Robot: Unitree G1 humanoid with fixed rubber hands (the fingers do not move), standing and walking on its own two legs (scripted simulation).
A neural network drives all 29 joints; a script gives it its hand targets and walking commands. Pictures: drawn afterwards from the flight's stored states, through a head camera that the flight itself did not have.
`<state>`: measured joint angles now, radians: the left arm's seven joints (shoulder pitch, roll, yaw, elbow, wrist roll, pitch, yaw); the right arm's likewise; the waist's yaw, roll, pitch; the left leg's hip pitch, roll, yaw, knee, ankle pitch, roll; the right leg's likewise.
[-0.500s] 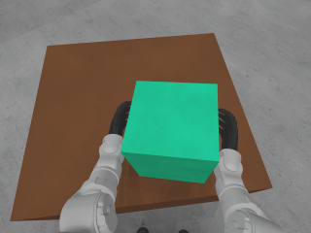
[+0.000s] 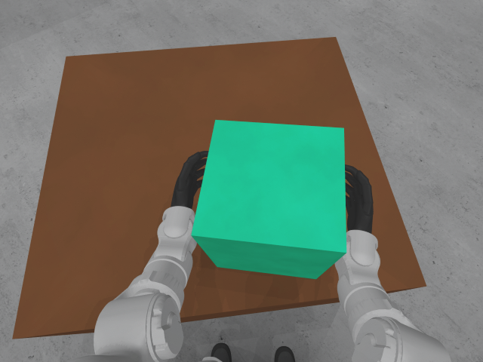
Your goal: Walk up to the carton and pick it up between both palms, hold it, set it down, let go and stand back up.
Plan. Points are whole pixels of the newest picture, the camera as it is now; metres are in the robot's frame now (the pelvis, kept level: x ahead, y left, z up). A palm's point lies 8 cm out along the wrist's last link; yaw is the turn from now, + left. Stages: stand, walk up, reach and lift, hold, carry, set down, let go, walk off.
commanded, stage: set down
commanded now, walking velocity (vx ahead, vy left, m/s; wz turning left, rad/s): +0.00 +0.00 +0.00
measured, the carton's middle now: (271, 208) +0.38 -0.02 -0.08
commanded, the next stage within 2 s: none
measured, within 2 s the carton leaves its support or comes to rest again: rests again in 1.60 s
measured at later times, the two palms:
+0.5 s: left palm (187, 197) +0.38 +0.13 -0.04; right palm (358, 221) +0.35 -0.16 -0.04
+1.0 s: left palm (189, 198) +0.38 +0.13 -0.04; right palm (359, 224) +0.34 -0.17 -0.05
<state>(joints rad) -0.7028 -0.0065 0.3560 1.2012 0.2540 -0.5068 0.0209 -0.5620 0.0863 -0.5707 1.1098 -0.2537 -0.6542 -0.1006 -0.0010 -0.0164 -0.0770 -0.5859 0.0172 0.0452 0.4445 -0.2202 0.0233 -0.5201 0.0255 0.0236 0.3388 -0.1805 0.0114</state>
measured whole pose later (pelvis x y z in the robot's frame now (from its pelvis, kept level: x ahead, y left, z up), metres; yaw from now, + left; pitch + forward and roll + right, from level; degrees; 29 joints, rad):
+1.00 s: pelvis -0.01 +0.00 -0.01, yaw +0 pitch +23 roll -2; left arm -0.76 -0.02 0.42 1.22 0.31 -0.57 0.03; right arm -0.60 0.08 -0.64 1.11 -0.26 -0.66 -0.06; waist 0.00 -0.02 -0.08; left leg -0.68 0.02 0.05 0.49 -0.22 0.02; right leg -0.62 0.03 0.02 0.40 -0.19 0.01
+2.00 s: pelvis -0.07 +0.02 -0.03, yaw -1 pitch +25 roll -4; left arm -0.74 0.14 0.22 1.41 0.13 -0.55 0.09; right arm -0.71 -0.04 -0.29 1.52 -0.11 -0.72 -0.13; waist 0.00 0.00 -0.21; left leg -0.89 0.03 0.04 0.67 -0.22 0.02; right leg -0.81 0.04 0.02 0.54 -0.17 0.03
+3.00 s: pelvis -0.08 +0.02 -0.02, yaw -1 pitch +13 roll -3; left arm -0.18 0.15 0.07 0.98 0.04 -0.60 0.01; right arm -0.22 -0.04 -0.09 1.17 0.04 -0.74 -0.08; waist 0.00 0.00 -0.13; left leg -0.67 0.03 0.04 0.67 -0.24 0.02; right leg -0.60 0.04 0.02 0.55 -0.19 0.03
